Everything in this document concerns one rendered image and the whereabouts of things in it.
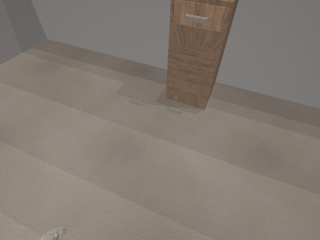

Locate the left robot hand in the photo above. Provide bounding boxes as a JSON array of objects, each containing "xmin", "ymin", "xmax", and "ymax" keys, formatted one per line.
[{"xmin": 39, "ymin": 227, "xmax": 66, "ymax": 240}]

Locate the drawer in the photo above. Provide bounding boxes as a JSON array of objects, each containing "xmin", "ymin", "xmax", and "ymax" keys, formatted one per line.
[{"xmin": 173, "ymin": 0, "xmax": 229, "ymax": 32}]

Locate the handle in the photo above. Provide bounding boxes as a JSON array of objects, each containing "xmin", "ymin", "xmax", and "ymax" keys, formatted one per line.
[{"xmin": 185, "ymin": 14, "xmax": 209, "ymax": 24}]

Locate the cabinet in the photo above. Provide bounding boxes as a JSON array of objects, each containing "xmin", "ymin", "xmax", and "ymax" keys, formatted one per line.
[{"xmin": 165, "ymin": 0, "xmax": 239, "ymax": 110}]

